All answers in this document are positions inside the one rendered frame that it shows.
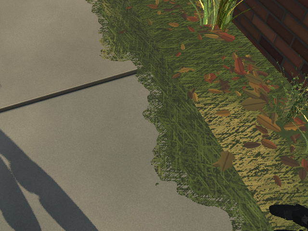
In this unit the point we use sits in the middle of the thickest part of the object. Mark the right robot hand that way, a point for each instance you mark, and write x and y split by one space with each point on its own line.
297 213

